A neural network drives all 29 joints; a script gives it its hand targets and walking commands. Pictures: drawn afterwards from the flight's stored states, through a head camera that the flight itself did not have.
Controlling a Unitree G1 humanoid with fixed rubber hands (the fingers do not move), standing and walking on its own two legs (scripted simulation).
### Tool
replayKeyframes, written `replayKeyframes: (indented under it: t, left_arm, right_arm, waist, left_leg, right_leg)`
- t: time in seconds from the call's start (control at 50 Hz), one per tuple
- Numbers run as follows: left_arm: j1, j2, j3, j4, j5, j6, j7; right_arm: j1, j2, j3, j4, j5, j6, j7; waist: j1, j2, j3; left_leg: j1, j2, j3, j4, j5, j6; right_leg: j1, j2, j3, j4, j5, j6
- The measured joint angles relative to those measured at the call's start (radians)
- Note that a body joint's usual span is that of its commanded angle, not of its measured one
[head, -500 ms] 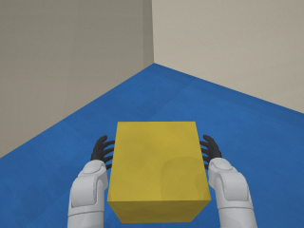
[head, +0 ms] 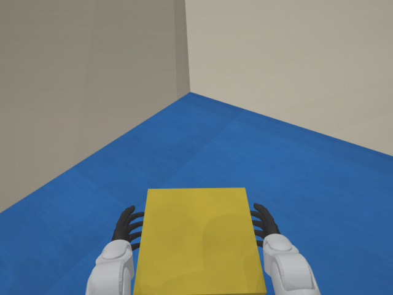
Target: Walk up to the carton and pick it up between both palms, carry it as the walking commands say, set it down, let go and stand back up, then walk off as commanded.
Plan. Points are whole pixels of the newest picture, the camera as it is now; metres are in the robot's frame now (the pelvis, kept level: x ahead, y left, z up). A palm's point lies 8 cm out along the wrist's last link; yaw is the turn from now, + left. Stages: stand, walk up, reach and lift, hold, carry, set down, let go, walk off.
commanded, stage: hold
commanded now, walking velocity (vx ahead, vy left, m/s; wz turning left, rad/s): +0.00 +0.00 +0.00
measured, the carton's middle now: (197, 257) +0.24 +0.04 -0.05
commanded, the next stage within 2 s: set down in 0.56 s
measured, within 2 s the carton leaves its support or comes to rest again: neither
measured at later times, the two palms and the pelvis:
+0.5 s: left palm (107, 231) +0.23 +0.21 +0.07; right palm (261, 233) +0.25 -0.09 +0.05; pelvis -0.05 +0.05 +0.00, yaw -2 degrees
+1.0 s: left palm (130, 236) +0.24 +0.17 +0.03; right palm (273, 237) +0.26 -0.12 +0.01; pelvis -0.08 +0.01 -0.02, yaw +0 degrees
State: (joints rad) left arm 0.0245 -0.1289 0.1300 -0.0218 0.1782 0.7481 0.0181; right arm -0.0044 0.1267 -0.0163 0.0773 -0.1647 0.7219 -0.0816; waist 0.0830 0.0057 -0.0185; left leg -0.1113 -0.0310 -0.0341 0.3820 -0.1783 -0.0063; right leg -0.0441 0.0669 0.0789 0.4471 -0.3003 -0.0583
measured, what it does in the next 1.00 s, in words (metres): shifts its weight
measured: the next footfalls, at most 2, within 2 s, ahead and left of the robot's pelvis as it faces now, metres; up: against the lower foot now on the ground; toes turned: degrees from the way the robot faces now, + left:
none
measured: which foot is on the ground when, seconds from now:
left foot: down 0.00-1.00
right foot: down 0.00-1.00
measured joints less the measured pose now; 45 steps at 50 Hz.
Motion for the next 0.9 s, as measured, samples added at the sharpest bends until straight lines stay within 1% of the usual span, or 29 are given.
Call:
replayKeyframes:
  t: [0.06,0.12,0.18,0.22,0.28,0.34,0.38,0.46,0.54,0.58,0.64,0.68,0.74,0.8,0.86,0.9]
  left_arm:
    - [-0.032,0.002,0.02,0.012,0.005,0.005,-0.003]
    - [-0.091,0.003,0.051,0.049,0.018,0.02,-0.002]
    - [-0.162,-0.001,0.085,0.112,0.039,0.04,0.0]
    - [-0.199,-0.006,0.107,0.151,0.048,0.049,0.0]
    - [-0.23,-0.012,0.114,0.185,0.054,0.053,0.008]
    - [-0.237,-0.013,0.101,0.199,0.053,0.058,0.026]
    - [-0.254,-0.017,0.101,0.228,0.059,0.067,0.034]
    - [-0.297,-0.026,0.094,0.264,0.059,0.072,0.056]
    - [-0.38,-0.05,0.142,0.314,0.079,0.068,0.07]
    - [-0.414,-0.063,0.169,0.337,0.089,0.057,0.074]
    - [-0.453,-0.077,0.219,0.383,0.107,0.026,0.075]
    - [-0.486,-0.09,0.262,0.429,0.126,-0.001,0.069]
    - [-0.53,-0.107,0.313,0.492,0.171,-0.038,0.062]
    - [-0.551,-0.114,0.342,0.532,0.204,-0.068,0.055]
    - [-0.554,-0.11,0.369,0.553,0.218,-0.099,0.042]
    - [-0.56,-0.107,0.383,0.567,0.234,-0.118,0.031]
  right_arm:
    - [-0.047,-0.001,-0.001,0.035,-0.01,-0.001,0.003]
    - [-0.127,0.003,-0.025,0.111,-0.032,-0.001,0.02]
    - [-0.202,0.013,-0.075,0.204,-0.051,-0.007,0.035]
    - [-0.232,0.016,-0.099,0.242,-0.063,-0.004,0.04]
    - [-0.26,0.0,-0.107,0.28,-0.064,-0.006,0.049]
    - [-0.277,-0.011,-0.123,0.313,-0.069,-0.013,0.068]
    - [-0.29,-0.021,-0.131,0.34,-0.073,-0.009,0.078]
    - [-0.316,-0.052,-0.138,0.365,-0.067,-0.009,0.096]
    - [-0.386,-0.07,-0.177,0.431,-0.08,-0.027,0.117]
    - [-0.418,-0.08,-0.189,0.454,-0.088,-0.034,0.125]
    - [-0.483,-0.051,-0.284,0.516,-0.167,-0.056,0.151]
    - [-0.518,-0.049,-0.327,0.552,-0.207,-0.069,0.163]
    - [-0.559,-0.062,-0.368,0.619,-0.232,-0.097,0.171]
    - [-0.571,-0.066,-0.388,0.654,-0.245,-0.123,0.172]
    - [-0.578,-0.054,-0.415,0.693,-0.25,-0.163,0.159]
    - [-0.575,-0.05,-0.419,0.714,-0.239,-0.188,0.145]
  waist:
    - [0.016,-0.004,-0.002]
    - [0.009,-0.014,0.0]
    - [0.005,-0.02,0.006]
    - [0.0,-0.026,0.012]
    - [-0.002,-0.036,0.017]
    - [-0.015,-0.031,0.015]
    - [-0.02,-0.024,0.018]
    - [-0.02,-0.007,0.03]
    - [-0.013,0.003,0.046]
    - [-0.011,0.003,0.048]
    - [-0.052,0.001,0.046]
    - [-0.063,0.004,0.052]
    - [-0.058,0.004,0.059]
    - [-0.048,-0.004,0.059]
    - [-0.045,-0.02,0.058]
    - [-0.03,-0.033,0.058]
  left_leg:
    - [0.009,-0.002,-0.001,0.017,-0.001,0.003]
    - [0.022,-0.01,-0.005,0.037,-0.006,0.011]
    - [0.039,-0.018,0.003,0.051,-0.01,0.019]
    - [0.05,-0.025,0.01,0.052,-0.009,0.025]
    - [0.059,-0.033,0.025,0.046,-0.001,0.033]
    - [0.066,-0.036,0.039,0.033,0.009,0.042]
    - [0.072,-0.039,0.048,0.022,0.018,0.048]
    - [0.062,-0.043,0.061,0.015,0.036,0.055]
    - [0.038,-0.046,0.066,0.018,0.053,0.057]
    - [0.024,-0.049,0.062,0.014,0.064,0.053]
    - [0.0,-0.054,0.032,0.039,0.031,0.049]
    - [-0.008,-0.049,0.026,0.048,0.027,0.045]
    - [-0.022,-0.038,0.031,0.066,0.022,0.044]
    - [-0.035,-0.029,0.032,0.071,0.035,0.039]
    - [-0.052,-0.025,0.026,0.088,0.016,0.032]
    - [-0.07,-0.022,0.025,0.104,0.001,0.03]
  right_leg:
    - [0.017,-0.001,-0.001,0.002,0.002,0.006]
    - [0.036,-0.008,-0.007,0.015,-0.004,0.011]
    - [0.05,-0.016,0.0,0.034,-0.011,0.018]
    - [0.056,-0.023,0.007,0.044,-0.014,0.025]
    - [0.056,-0.031,0.02,0.052,-0.012,0.033]
    - [0.057,-0.037,0.035,0.045,-0.001,0.043]
    - [0.057,-0.04,0.044,0.043,0.006,0.047]
    - [0.038,-0.044,0.057,0.051,0.018,0.053]
    - [0.004,-0.046,0.06,0.073,0.025,0.054]
    - [-0.013,-0.049,0.056,0.08,0.029,0.056]
    - [-0.017,-0.051,0.027,0.074,0.033,0.04]
    - [-0.02,-0.046,0.022,0.073,0.04,0.037]
    - [-0.036,-0.034,0.028,0.086,0.044,0.042]
    - [-0.055,-0.023,0.029,0.104,0.044,0.041]
    - [-0.074,-0.017,0.023,0.123,0.036,0.03]
    - [-0.095,-0.011,0.022,0.141,0.03,0.023]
